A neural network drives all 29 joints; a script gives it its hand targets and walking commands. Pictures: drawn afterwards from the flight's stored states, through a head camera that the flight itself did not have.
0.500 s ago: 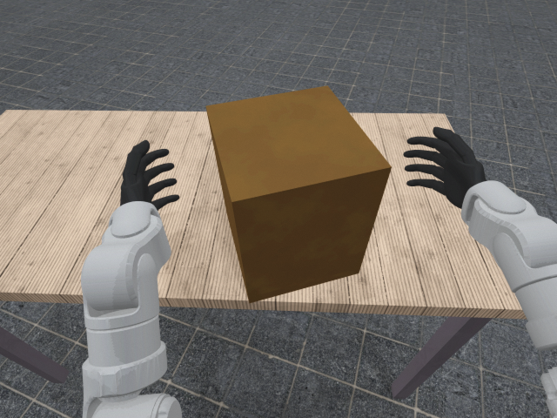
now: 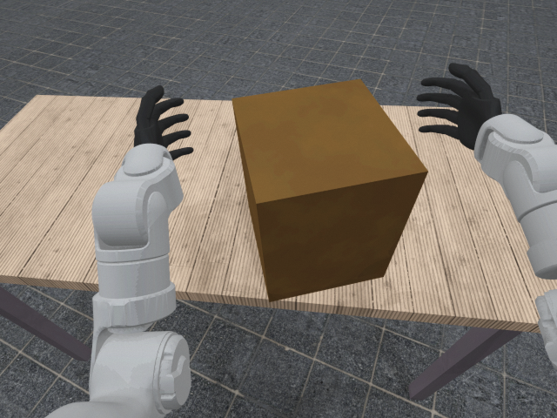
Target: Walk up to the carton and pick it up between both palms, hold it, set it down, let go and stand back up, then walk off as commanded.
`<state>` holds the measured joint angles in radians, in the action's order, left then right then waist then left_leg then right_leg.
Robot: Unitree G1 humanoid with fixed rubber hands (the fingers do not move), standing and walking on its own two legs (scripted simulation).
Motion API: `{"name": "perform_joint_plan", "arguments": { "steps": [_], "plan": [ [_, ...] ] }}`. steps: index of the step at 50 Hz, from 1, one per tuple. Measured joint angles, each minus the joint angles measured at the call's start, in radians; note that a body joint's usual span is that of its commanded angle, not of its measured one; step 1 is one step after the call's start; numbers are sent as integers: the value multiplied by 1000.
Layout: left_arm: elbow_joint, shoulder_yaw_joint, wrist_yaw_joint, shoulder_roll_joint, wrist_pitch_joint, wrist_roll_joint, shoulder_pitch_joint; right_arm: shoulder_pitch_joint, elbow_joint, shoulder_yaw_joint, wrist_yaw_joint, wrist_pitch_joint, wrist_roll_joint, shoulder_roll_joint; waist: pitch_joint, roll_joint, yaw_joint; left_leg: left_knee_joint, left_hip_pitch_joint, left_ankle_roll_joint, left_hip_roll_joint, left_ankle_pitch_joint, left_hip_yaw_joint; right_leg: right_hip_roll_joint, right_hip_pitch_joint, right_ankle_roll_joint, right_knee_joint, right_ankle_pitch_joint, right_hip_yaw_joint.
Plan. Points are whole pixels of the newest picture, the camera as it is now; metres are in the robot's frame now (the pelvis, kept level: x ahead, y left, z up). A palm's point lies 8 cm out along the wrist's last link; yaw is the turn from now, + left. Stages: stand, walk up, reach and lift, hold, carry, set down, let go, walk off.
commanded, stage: reach and lift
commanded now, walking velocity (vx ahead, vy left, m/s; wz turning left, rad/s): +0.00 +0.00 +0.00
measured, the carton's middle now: (313, 194) +0.43 +0.02 +0.07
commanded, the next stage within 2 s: none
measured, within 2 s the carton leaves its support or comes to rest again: neither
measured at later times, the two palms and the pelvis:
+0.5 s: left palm (151, 139) +0.37 +0.22 +0.22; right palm (453, 103) +0.48 -0.15 +0.21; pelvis +0.00 +0.01 +0.00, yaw +1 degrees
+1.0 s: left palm (181, 180) +0.37 +0.21 +0.14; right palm (419, 156) +0.47 -0.13 +0.13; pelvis -0.01 +0.00 +0.00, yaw +1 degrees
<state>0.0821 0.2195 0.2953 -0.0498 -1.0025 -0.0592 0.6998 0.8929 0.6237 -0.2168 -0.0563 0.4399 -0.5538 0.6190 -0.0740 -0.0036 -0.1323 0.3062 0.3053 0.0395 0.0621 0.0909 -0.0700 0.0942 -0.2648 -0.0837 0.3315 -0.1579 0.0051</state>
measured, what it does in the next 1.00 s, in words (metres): stands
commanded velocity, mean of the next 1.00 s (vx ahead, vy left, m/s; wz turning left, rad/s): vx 0.00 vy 0.00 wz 0.00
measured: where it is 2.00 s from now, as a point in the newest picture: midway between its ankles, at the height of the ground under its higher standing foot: outside the picture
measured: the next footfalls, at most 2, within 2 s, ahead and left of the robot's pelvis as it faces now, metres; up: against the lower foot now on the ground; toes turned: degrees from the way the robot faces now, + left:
none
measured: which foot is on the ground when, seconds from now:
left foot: down 0.00-1.00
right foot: down 0.00-1.00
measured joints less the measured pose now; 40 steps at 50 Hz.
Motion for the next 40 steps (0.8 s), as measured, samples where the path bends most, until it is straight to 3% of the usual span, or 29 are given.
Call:
{"name": "perform_joint_plan", "arguments": {
  "steps": [20,31,40],
  "plan": [
    [-170,-7,2,-3,47,-39,155,195,198,12,-55,6,39,1,-16,-31,-53,20,57,-9,-3,4,15,-3,-32,7,-22,14,-13],
    [-274,12,-18,38,168,21,60,95,275,23,-56,-72,109,-62,-14,-36,-39,14,38,-8,-6,1,27,-5,-13,6,-22,9,-24],
    [-323,-28,-6,59,269,6,54,35,237,76,-58,-130,191,-121,1,-33,-48,41,102,-5,7,-2,19,6,-81,-1,6,16,-17]
  ]
}}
